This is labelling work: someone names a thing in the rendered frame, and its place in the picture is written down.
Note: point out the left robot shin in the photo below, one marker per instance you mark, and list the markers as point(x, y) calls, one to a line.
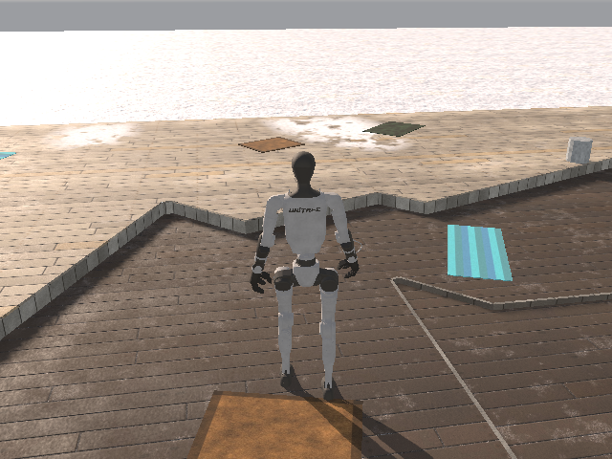
point(285, 344)

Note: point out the left robot forearm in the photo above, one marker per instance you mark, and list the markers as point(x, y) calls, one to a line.
point(260, 257)

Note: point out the right robot forearm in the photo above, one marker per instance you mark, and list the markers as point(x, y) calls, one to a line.
point(349, 249)

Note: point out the left robot hand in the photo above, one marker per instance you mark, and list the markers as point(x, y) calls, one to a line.
point(255, 278)

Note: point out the left robot foot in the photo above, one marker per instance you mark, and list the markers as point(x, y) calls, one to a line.
point(286, 379)

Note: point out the robot right upper arm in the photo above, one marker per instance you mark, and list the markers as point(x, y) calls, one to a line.
point(334, 202)

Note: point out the robot left upper arm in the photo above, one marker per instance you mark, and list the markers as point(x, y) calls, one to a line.
point(274, 204)

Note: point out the right robot hand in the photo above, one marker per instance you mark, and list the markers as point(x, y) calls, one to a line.
point(345, 264)

